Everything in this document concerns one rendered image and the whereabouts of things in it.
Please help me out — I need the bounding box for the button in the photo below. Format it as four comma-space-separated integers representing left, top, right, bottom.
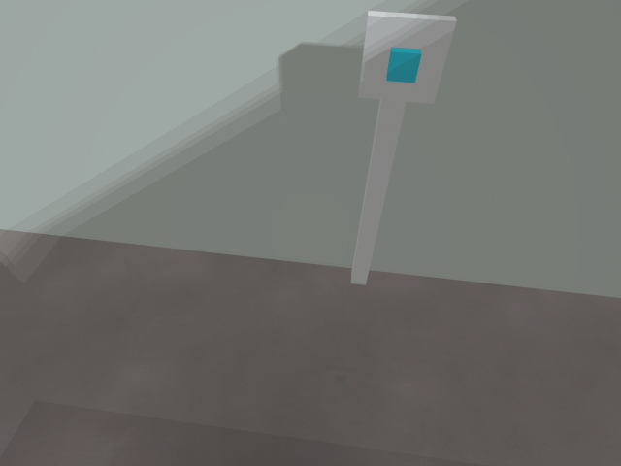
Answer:
386, 48, 422, 83

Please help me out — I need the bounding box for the panel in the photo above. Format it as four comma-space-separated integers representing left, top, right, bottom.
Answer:
351, 11, 457, 285

